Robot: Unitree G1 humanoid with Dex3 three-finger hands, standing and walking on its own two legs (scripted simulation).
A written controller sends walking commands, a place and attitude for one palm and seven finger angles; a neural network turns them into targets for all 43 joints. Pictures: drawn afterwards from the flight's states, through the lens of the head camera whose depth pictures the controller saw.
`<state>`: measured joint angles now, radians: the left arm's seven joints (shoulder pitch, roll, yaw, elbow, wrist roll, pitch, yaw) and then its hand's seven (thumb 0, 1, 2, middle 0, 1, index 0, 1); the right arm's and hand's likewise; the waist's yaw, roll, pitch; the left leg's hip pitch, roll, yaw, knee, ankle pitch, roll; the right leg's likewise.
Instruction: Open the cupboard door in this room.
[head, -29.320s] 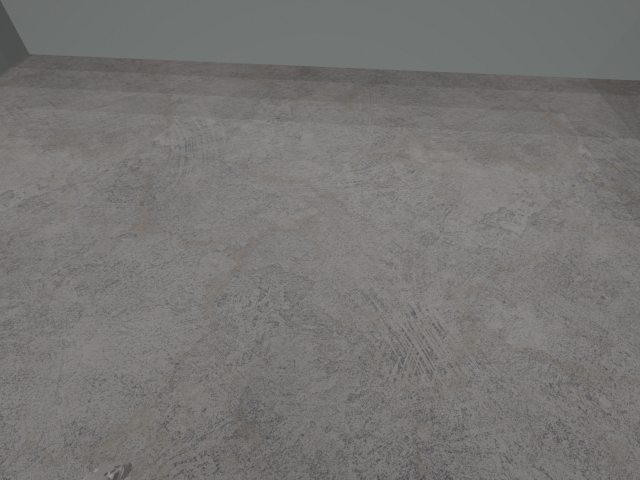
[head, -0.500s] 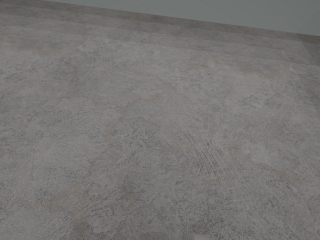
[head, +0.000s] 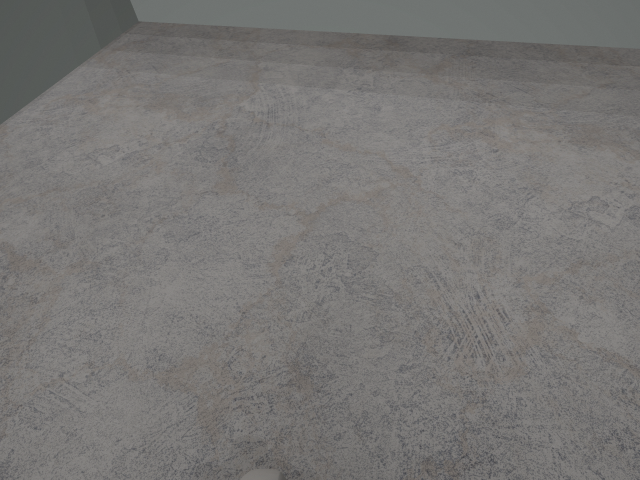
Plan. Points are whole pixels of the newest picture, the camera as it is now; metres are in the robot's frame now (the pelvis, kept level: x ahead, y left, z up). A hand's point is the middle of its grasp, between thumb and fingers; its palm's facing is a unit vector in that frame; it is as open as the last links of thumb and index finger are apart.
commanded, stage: turn or walk to find it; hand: left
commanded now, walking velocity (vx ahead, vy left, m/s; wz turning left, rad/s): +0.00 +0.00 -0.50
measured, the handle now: out of the picture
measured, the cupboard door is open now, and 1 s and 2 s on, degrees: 0 0 0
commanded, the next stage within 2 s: none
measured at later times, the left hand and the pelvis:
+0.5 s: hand out of the picture +0.05 +0.21 -0.18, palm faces -0.14 -0.96 -0.26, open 7.4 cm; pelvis -0.03 +0.00 -0.02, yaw -13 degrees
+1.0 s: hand out of the picture +0.12 +0.18 -0.18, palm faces -0.40 -0.90 -0.20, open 7.4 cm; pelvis -0.04 +0.04 -0.01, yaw -27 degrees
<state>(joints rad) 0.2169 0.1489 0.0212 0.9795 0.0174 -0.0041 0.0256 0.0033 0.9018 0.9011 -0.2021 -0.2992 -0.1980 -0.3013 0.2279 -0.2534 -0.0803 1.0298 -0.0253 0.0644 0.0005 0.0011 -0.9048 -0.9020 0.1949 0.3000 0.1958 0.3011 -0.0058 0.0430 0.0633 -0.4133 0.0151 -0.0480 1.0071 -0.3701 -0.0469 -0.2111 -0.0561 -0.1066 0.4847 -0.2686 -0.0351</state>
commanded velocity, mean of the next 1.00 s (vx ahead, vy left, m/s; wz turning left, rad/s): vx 0.00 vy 0.00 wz -0.50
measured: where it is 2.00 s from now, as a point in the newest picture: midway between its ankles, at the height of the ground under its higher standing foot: outside the picture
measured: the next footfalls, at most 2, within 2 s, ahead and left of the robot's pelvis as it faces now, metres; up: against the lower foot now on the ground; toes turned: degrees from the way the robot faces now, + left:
left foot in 0.18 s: -0.01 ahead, +0.15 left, +0.00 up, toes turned -1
right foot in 0.52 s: +0.00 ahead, -0.12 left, +0.00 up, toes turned -20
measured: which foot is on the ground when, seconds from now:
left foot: up 0.00-0.16, down 0.18-0.52, up 0.54-0.94, down 0.96-1.00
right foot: down 0.00-0.20, up 0.22-0.50, down 0.52-0.96, up 0.98-1.00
